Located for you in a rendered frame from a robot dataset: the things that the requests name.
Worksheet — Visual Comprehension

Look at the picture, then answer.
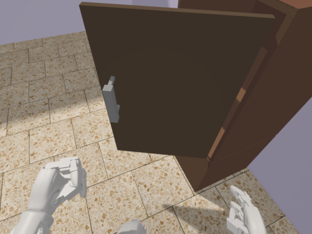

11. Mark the robot left forearm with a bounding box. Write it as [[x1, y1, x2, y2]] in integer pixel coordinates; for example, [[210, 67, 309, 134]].
[[9, 210, 54, 234]]

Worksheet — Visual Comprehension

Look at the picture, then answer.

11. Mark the robot left hand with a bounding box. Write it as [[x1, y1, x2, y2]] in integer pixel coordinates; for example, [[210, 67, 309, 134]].
[[28, 156, 87, 215]]

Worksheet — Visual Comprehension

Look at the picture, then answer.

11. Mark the robot left thigh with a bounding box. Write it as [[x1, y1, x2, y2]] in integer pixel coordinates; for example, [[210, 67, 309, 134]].
[[117, 221, 146, 234]]

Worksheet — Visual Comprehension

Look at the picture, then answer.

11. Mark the handle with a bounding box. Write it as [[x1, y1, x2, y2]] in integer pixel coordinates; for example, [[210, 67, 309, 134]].
[[102, 76, 120, 123]]

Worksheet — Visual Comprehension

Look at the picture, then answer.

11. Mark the robot right hand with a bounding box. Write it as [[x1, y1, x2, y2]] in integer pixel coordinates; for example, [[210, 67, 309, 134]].
[[227, 185, 267, 234]]

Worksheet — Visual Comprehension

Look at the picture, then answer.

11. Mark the cupboard door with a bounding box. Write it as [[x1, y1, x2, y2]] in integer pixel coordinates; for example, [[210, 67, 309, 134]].
[[79, 2, 275, 158]]

